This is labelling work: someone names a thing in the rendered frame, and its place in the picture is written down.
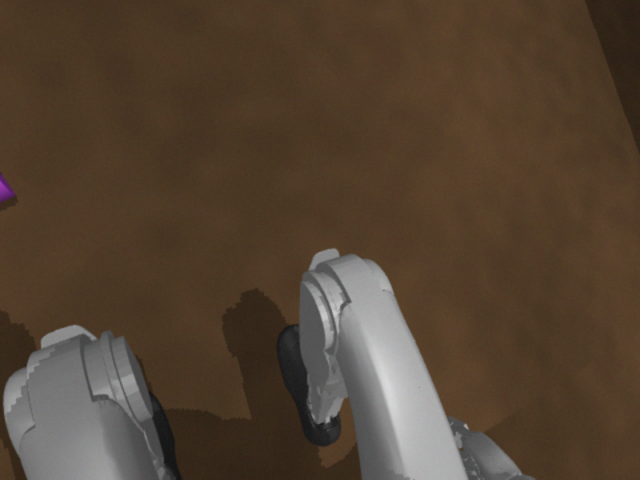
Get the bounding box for right robot foot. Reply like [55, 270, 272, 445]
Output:
[277, 324, 341, 447]

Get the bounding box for left robot foot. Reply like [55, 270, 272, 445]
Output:
[148, 390, 182, 480]

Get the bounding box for right robot hand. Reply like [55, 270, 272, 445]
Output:
[448, 416, 523, 480]

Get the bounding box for bottle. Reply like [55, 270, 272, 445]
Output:
[0, 173, 15, 202]

